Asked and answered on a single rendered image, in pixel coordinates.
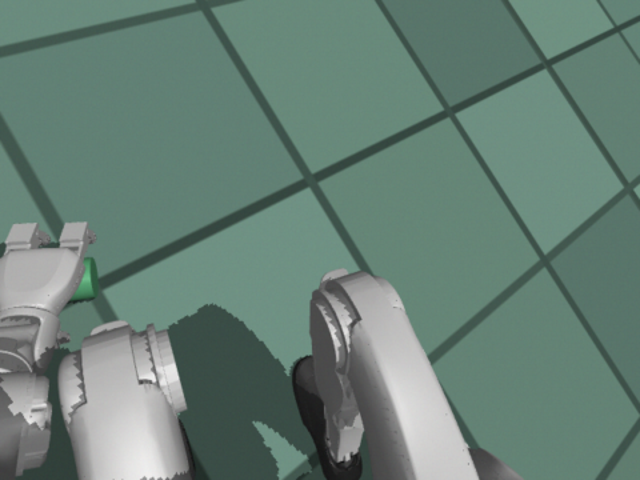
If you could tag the right robot foot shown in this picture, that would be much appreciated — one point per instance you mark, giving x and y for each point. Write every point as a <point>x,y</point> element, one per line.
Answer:
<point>311,409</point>

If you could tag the left robot foot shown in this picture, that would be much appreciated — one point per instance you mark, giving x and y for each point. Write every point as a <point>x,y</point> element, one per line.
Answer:
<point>188,450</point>

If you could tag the right robot hand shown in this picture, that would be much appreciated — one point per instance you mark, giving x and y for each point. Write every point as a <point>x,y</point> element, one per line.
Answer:
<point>489,467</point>

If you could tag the can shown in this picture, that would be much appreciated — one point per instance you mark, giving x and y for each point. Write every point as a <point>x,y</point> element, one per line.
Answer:
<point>88,287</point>

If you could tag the left robot hand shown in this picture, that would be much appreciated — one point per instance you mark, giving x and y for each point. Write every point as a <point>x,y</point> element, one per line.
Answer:
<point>45,278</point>

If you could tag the left robot arm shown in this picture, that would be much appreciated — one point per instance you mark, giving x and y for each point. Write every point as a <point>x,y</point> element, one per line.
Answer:
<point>27,341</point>

